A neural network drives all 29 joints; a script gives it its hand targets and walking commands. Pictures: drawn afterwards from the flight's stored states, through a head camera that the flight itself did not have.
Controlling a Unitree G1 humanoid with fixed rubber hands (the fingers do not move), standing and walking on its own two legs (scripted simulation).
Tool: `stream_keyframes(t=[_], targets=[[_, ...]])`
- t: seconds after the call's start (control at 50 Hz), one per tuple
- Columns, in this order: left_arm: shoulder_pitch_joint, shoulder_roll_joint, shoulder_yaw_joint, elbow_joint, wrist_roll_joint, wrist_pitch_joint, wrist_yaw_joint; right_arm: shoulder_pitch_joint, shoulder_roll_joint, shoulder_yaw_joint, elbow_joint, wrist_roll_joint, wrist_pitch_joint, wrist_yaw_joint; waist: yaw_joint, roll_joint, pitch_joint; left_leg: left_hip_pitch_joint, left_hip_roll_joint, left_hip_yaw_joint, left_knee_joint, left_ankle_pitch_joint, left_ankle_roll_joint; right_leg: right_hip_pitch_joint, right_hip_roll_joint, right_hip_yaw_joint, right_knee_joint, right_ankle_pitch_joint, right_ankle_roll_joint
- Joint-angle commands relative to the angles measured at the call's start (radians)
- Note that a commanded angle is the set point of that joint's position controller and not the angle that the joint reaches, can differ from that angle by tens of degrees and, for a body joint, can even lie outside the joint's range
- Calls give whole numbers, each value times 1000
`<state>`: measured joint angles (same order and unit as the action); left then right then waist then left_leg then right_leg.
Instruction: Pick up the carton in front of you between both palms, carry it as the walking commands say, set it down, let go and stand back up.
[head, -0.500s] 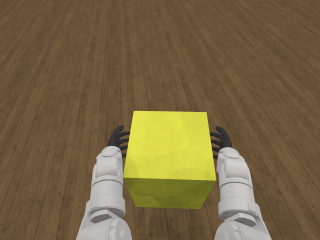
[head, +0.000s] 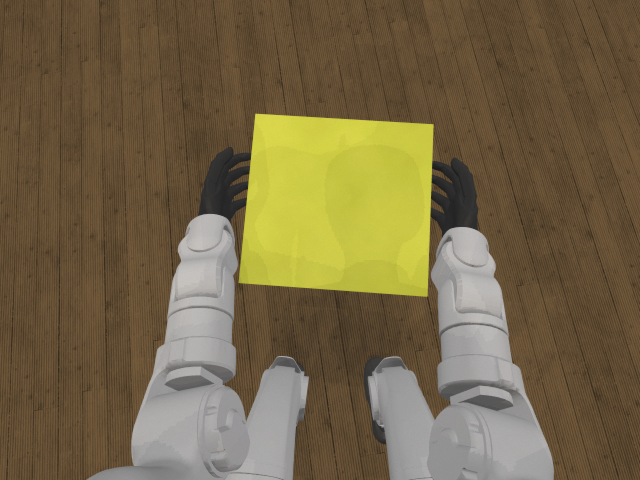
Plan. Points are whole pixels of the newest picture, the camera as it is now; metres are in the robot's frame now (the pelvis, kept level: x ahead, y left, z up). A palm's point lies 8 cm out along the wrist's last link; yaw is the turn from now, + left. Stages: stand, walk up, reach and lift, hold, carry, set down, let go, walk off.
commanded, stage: set down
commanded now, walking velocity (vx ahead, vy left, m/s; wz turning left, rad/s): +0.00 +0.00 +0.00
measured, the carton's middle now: (335, 221) +0.43 +0.01 -0.15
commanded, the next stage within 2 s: none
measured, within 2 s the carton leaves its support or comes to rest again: rests again in 1.58 s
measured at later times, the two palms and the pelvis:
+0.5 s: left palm (238, 211) +0.47 +0.17 -0.23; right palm (416, 227) +0.45 -0.13 -0.23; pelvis -0.03 +0.00 -0.13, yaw -1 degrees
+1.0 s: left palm (250, 212) +0.51 +0.18 -0.38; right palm (392, 232) +0.48 -0.12 -0.38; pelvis -0.04 +0.01 -0.23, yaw -3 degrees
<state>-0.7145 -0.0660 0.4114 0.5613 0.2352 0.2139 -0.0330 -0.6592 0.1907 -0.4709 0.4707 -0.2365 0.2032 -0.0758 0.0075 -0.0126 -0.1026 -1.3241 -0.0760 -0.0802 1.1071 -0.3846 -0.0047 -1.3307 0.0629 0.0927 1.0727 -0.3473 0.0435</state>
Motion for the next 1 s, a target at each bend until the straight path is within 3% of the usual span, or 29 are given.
stream_keyframes(t=[0.0, 0.12, 0.4, 0.74, 0.98], targets=[[-527, -890, -519, 84, -54, 34, -233, -573, 877, 566, 110, 53, 41, 245, 3, 38, -783, 357, -64, 58, -58, 233, -18, 306, 101, -104, 8, 165, -2], [-630, -865, -462, 147, -47, 54, -242, -699, 881, 512, 151, 58, 63, 246, 15, 34, -850, 227, -71, 71, 63, 221, -15, 156, 107, -122, 126, 143, 3], [-841, -791, -511, 170, -136, 52, -220, -940, 833, 547, 121, 142, 53, 154, 24, 39, -1074, 23, -85, 110, 331, 228, -29, 8, 132, -156, 390, 161, 29], [-1039, -644, -464, 281, -160, 42, -201, -1180, 697, 448, 152, 164, 33, 100, 29, 50, -1011, -164, -72, 113, 553, 189, -28, -186, 133, -188, 641, 114, 32], [-1210, -545, -526, 331, -238, 29, -184, -1358, 591, 450, 158, 235, 16, 87, 9, 98, -998, -141, -42, 95, 712, 235, -34, -273, 115, -215, 818, 114, 22]])
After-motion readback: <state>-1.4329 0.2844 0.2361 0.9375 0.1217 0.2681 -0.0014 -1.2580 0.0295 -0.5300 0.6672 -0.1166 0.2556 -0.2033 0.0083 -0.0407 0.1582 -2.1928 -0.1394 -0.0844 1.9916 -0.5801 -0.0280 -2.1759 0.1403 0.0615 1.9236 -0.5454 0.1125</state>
